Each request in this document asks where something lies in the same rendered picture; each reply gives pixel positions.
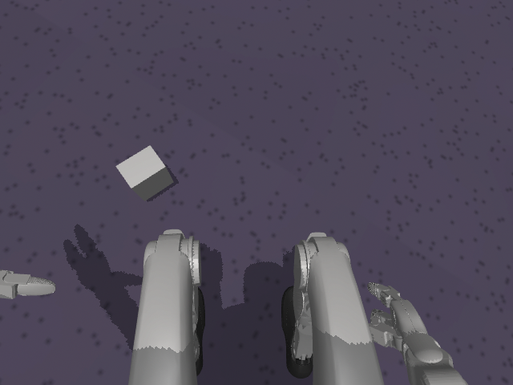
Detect right robot arm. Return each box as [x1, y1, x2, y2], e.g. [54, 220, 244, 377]
[402, 333, 468, 385]

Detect right robot foot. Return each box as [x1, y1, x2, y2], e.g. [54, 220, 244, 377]
[281, 286, 313, 379]

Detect carton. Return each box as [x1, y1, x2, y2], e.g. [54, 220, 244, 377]
[116, 145, 174, 201]

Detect left robot hand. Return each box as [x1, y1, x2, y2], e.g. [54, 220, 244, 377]
[0, 269, 56, 299]

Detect right robot hand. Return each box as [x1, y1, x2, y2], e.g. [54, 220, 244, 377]
[367, 282, 428, 354]

